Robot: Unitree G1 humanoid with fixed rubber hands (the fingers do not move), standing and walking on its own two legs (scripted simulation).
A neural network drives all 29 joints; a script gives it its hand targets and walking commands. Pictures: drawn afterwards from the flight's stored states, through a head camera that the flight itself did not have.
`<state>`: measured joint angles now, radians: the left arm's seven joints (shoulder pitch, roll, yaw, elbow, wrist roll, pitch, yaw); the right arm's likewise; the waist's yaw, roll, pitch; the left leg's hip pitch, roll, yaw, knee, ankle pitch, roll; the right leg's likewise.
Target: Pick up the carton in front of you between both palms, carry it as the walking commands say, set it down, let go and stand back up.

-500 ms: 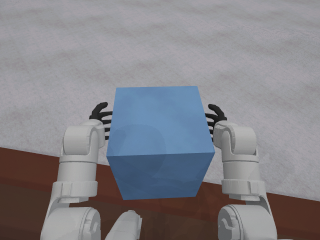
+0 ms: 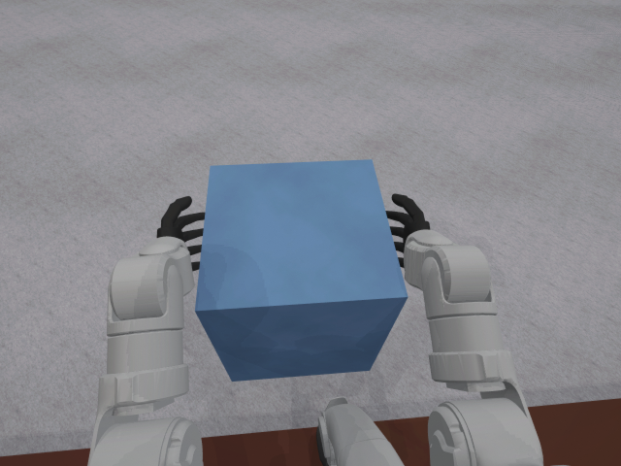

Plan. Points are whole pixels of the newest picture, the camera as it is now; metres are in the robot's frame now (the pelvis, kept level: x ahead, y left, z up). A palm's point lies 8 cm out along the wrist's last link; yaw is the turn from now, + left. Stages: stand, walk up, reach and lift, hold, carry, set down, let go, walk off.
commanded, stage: carry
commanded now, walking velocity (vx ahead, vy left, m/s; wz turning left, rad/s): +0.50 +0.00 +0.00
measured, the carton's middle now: (297, 277) +0.35 -0.04 +0.00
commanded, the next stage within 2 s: none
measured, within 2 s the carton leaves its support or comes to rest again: neither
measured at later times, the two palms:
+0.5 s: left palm (164, 132) +0.74 +0.16 -0.04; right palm (309, 124) +0.75 -0.14 -0.05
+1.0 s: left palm (201, 60) +1.11 +0.10 -0.10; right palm (310, 59) +1.10 -0.20 -0.10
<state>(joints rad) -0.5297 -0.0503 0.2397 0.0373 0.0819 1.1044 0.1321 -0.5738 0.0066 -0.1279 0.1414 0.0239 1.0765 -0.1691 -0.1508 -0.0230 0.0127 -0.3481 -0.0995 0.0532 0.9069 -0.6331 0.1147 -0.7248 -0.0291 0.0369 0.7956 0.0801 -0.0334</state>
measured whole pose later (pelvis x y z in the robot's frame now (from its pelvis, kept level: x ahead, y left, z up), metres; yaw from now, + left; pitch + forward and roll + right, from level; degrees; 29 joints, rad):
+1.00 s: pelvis +0.75 -0.04 -0.19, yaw +0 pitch +5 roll -1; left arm -0.54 -0.07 0.21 -0.01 0.08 1.05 0.14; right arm -0.57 -0.01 -0.17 0.05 0.03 1.06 -0.15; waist -0.04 0.03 0.01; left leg -0.27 -0.03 0.02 0.96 -0.52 0.02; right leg -0.55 0.02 -0.13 0.55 -0.10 -0.09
